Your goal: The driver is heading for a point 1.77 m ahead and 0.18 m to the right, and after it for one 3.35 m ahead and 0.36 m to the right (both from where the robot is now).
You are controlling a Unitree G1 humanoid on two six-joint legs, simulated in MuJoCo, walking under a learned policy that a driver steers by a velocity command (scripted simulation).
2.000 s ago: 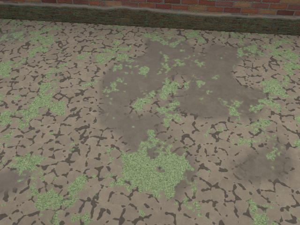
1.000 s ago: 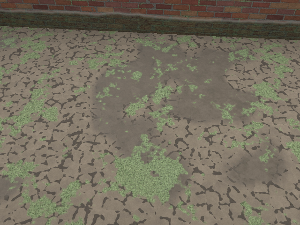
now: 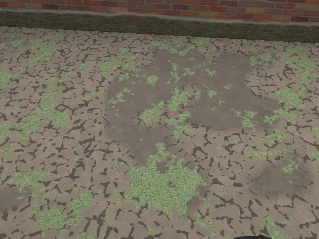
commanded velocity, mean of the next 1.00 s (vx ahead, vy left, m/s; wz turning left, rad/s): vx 0.34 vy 0.00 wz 0.00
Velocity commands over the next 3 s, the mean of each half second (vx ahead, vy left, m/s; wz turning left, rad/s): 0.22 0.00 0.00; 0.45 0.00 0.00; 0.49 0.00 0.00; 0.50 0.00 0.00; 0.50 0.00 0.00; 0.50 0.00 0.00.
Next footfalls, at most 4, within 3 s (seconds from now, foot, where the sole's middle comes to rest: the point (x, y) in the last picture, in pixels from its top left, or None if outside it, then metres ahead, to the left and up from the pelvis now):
none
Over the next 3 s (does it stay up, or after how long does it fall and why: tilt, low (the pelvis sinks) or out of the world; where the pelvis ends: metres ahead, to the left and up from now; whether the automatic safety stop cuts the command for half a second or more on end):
stays up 0.00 0.01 -0.01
